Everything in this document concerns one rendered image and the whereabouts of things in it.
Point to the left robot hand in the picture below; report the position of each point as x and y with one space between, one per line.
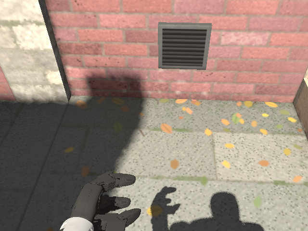
92 205

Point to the robot left forearm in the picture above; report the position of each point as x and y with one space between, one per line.
77 224

